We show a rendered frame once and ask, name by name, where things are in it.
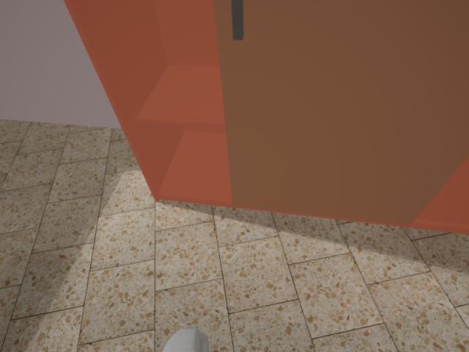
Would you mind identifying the robot left thigh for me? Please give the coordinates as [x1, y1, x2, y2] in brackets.
[162, 329, 209, 352]

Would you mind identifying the wardrobe door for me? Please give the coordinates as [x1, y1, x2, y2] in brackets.
[214, 0, 469, 225]
[416, 156, 469, 225]

